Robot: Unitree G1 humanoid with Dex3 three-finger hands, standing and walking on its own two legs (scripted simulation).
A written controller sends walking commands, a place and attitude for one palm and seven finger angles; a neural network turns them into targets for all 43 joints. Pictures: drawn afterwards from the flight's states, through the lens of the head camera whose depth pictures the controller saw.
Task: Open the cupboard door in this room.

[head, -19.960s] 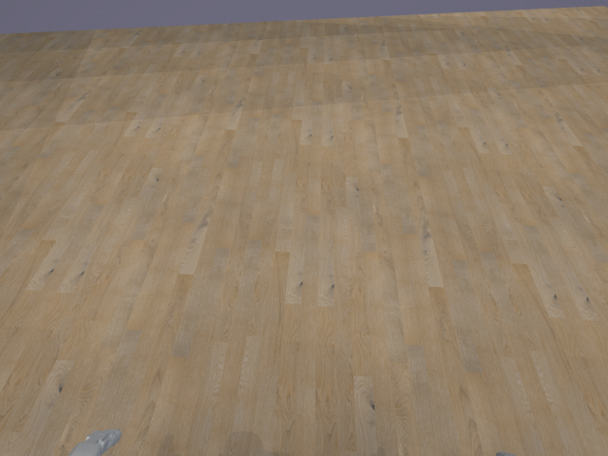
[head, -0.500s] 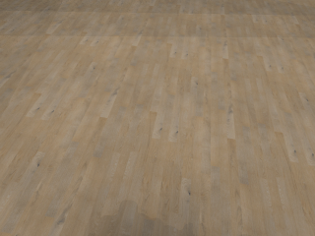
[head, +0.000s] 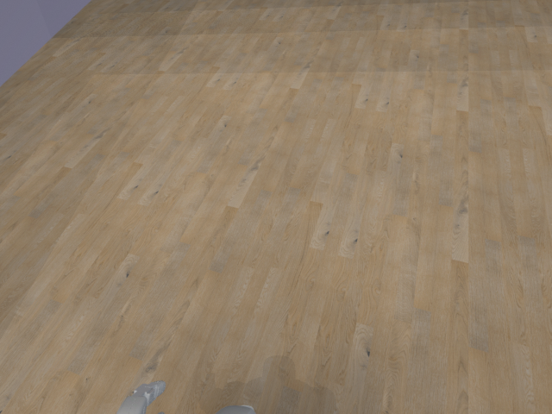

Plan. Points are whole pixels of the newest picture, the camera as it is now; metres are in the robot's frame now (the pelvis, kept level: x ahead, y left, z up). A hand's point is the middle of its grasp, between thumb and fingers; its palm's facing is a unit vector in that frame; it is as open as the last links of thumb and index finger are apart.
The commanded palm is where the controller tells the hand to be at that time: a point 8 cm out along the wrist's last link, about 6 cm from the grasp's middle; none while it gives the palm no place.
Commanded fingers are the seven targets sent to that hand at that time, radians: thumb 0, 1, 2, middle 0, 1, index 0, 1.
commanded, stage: turn or walk to find it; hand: left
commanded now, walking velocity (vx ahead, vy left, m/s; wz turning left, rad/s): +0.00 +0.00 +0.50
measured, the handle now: out of the picture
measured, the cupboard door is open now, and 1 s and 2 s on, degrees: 0 0 0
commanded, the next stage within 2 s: none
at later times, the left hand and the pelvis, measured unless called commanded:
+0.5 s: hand out of the picture -0.07 +0.25 -0.18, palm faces +0.31 -0.92 -0.25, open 7.4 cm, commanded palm none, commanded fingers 0.00 0.90 0.90 -0.20 -0.30 -0.20 -0.30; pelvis -0.03 +0.04 -0.01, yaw +15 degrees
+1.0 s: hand out of the picture +0.00 +0.25 -0.14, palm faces +0.45 -0.85 -0.28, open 7.4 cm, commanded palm none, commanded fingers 0.00 0.90 0.90 -0.20 -0.30 -0.20 -0.30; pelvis -0.03 +0.01 +0.00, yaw +29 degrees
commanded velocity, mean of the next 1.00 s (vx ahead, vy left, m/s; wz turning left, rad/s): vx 0.00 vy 0.00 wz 0.50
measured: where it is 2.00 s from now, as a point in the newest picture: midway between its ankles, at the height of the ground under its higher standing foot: outside the picture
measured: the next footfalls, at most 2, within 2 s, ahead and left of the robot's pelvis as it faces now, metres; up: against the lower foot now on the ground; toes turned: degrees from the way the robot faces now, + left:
left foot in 0.46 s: -0.02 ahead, +0.14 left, +0.00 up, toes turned +20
right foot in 0.98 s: +0.06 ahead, -0.07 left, +0.00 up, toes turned +26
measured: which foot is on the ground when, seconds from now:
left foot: up 0.00-0.44, down 0.46-1.00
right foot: down 0.00-0.46, up 0.48-0.96, down 0.98-1.00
